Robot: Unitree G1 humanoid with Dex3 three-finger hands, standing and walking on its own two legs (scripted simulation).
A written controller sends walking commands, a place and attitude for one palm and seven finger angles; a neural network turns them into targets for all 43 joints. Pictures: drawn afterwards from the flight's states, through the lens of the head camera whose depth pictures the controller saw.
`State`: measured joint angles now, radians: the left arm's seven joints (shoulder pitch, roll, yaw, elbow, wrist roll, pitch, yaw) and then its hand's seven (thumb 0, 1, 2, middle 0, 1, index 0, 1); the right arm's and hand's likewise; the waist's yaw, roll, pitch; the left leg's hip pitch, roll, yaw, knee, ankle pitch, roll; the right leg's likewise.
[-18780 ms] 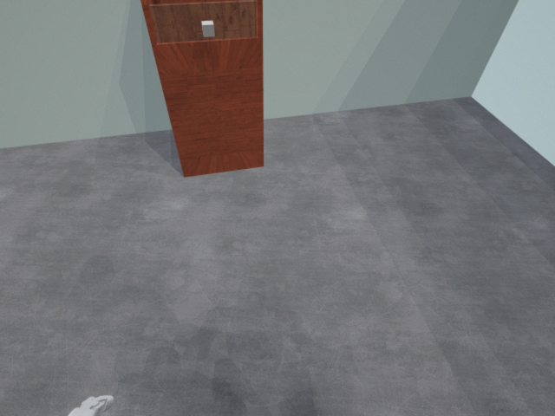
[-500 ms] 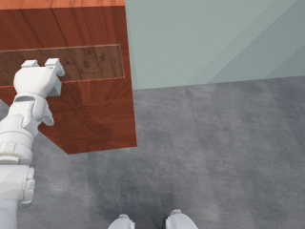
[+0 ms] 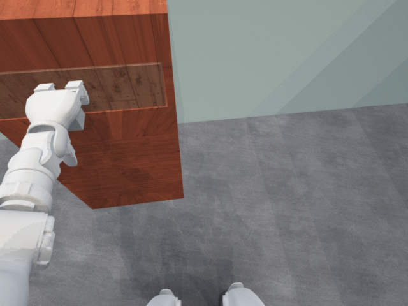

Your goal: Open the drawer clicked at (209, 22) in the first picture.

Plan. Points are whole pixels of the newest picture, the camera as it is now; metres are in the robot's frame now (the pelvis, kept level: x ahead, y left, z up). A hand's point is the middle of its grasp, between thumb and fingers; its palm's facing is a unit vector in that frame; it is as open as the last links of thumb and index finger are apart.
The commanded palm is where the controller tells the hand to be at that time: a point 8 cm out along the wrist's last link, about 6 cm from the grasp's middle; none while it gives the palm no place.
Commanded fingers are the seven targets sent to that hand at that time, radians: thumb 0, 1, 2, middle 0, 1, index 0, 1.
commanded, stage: close the thumb around the handle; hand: left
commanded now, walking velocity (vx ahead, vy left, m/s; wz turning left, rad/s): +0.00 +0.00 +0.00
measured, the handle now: (71, 109) +0.51 +0.27 +0.04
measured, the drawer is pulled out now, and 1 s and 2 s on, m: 0.00 0.01 0.15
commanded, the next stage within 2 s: pull the drawer open in 0.58 s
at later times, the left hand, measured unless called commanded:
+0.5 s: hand (68, 126) +0.48 +0.27 +0.02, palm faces -0.06 -0.02 -1.00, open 8.3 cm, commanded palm +0.46 +0.26 +0.08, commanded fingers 0.00 0.90 0.90 -0.40 -1.35 -0.40 -1.35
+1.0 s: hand (67, 131) +0.46 +0.27 +0.02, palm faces -0.05 -0.03 -1.00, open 8.1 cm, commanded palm +0.42 +0.26 +0.08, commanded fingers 0.00 0.90 0.90 -0.40 -1.35 -0.40 -1.35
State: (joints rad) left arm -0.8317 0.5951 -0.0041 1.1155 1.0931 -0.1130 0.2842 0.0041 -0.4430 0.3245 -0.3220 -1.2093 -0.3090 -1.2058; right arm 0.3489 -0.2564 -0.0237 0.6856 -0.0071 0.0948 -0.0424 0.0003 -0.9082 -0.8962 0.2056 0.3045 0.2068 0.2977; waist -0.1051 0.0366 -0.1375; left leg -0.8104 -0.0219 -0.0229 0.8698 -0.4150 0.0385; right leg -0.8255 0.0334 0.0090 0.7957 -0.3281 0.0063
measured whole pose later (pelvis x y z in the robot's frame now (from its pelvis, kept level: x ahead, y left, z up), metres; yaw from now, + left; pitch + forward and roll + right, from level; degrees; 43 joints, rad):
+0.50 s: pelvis +0.02 +0.00 +0.00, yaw +0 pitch +21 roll -2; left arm -0.75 0.56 0.01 1.05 1.09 -0.11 0.34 0.01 0.29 0.64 -0.40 -1.33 -0.39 -1.33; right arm 0.33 -0.26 -0.04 0.71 -0.01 0.12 -0.02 0.00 -0.91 -0.90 0.20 0.30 0.21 0.30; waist -0.08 0.04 -0.15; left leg -0.77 -0.02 -0.02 0.85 -0.43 0.04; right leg -0.79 0.04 0.01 0.78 -0.35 0.01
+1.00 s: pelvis +0.04 +0.00 +0.01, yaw -2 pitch +19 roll -2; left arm -0.56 0.52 0.03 0.87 1.06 -0.08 0.32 0.03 0.28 0.67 -0.41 -1.35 -0.41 -1.35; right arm 0.33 -0.25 -0.06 0.69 -0.01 0.14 -0.01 0.00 -0.91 -0.90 0.20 0.30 0.21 0.30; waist -0.06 0.05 -0.16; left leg -0.69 -0.01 0.00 0.80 -0.45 0.04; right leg -0.72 0.04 0.04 0.74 -0.35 0.01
